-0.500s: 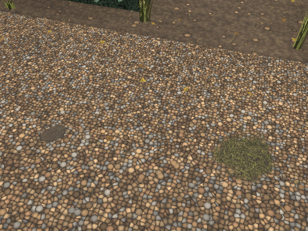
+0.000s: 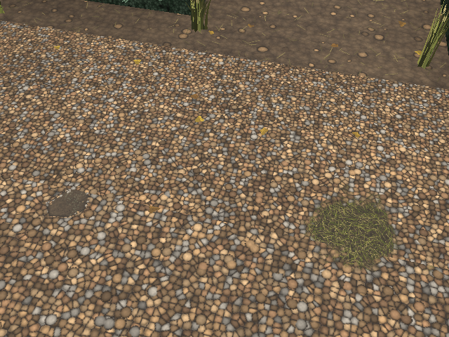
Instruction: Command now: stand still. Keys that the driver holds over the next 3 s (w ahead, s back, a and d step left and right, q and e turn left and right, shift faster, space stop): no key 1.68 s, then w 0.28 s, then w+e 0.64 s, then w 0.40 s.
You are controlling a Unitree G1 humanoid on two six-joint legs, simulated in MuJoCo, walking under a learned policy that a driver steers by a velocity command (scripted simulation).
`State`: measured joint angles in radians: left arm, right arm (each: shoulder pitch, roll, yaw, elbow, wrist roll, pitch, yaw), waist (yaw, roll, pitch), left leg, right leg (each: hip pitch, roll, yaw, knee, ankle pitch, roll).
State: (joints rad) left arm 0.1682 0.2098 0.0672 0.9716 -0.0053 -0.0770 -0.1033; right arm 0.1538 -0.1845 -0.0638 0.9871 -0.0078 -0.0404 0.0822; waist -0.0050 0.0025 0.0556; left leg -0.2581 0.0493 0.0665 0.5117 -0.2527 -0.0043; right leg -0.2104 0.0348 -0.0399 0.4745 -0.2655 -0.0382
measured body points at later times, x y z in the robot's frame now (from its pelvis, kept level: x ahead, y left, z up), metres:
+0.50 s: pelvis +0.00 +0.01 +0.00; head +0.03 +0.01 +0.45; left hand +0.06 +0.24 -0.15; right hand +0.07 -0.23 -0.15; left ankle +0.01 +0.12 -0.74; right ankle -0.01 -0.10 -0.74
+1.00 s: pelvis +0.01 +0.01 +0.00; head +0.04 +0.01 +0.45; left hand +0.03 +0.23 -0.15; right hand +0.04 -0.22 -0.15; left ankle +0.01 +0.12 -0.74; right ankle -0.01 -0.10 -0.74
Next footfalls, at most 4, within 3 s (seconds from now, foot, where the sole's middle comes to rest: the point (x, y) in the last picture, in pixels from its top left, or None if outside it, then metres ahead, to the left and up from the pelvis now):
2.44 right None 0.47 -0.13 -0.94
2.78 left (232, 251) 0.84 -0.01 -0.94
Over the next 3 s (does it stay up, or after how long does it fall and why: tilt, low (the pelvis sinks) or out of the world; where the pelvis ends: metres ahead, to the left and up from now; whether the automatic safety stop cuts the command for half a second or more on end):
stays up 0.74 -0.06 -0.17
